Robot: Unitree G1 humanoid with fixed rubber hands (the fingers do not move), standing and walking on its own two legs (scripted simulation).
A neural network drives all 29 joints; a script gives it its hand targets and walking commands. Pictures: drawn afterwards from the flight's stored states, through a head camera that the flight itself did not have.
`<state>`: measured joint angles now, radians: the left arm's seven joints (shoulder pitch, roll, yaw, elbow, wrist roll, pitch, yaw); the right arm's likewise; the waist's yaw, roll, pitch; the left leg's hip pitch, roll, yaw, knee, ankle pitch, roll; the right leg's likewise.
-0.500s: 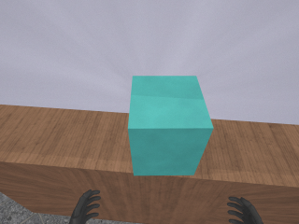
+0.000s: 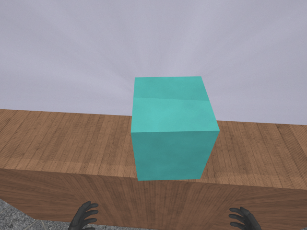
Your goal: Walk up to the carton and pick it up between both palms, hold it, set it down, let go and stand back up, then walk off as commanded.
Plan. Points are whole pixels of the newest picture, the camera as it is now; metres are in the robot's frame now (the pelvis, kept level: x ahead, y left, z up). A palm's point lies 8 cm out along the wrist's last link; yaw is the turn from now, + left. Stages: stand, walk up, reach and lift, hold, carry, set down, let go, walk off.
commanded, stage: set down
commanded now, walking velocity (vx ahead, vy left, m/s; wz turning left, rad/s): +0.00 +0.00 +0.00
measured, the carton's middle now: (168, 130) +0.42 +0.00 +0.02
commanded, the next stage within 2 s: let go in 0.38 s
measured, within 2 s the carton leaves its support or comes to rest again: neither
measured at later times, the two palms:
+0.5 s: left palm out of the picture +0.16 +0.23 -0.08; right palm out of the picture +0.15 -0.22 -0.09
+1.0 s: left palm out of the picture +0.13 +0.26 -0.10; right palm out of the picture +0.11 -0.26 -0.10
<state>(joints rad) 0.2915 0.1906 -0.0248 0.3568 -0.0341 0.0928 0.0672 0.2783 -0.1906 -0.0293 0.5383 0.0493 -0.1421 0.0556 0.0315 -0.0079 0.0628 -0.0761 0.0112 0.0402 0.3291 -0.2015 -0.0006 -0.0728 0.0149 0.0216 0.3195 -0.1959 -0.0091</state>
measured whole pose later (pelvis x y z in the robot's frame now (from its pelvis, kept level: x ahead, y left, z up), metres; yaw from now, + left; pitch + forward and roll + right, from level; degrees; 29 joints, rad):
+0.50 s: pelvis +0.00 +0.00 +0.00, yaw +0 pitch -3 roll +0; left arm 0.18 0.21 0.02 0.53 -0.01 0.11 0.02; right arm 0.17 -0.17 -0.03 0.76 -0.01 -0.20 0.02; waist 0.01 -0.01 0.08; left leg -0.09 0.02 0.04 0.37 -0.23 0.00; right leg -0.08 0.02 0.02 0.35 -0.21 -0.01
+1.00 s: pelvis -0.01 +0.00 -0.01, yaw +1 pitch -2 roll +0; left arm 0.18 0.26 0.02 0.68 0.03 0.03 0.00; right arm 0.20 -0.27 -0.02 0.83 -0.04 -0.08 0.01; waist 0.01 -0.02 0.02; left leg -0.15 0.01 0.03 0.44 -0.25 0.01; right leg -0.14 0.01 0.01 0.42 -0.24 0.00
